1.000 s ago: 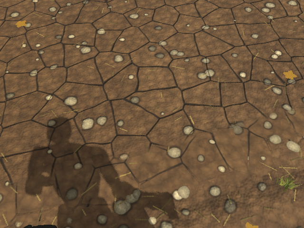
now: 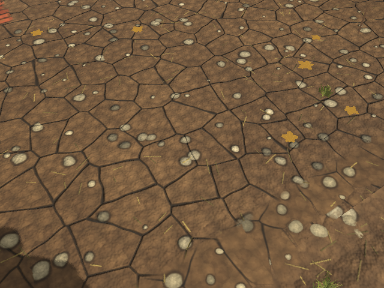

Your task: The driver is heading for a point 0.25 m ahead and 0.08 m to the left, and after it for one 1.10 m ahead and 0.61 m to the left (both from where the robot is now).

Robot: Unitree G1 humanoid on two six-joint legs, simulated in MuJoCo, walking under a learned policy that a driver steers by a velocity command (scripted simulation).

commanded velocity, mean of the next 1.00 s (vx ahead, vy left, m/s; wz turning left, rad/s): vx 0.40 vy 0.00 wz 0.39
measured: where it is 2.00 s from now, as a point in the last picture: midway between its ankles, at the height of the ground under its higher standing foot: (81, 205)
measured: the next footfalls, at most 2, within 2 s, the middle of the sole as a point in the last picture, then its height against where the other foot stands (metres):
right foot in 0.66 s outside the picture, level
left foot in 1.16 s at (114, 272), level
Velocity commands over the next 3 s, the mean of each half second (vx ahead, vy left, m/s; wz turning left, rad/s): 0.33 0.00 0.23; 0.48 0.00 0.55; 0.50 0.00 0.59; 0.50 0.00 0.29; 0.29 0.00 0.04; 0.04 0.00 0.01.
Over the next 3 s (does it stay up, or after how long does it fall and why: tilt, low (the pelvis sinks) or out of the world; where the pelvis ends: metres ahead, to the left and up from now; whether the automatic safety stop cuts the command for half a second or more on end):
stays up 1.02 0.65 0.00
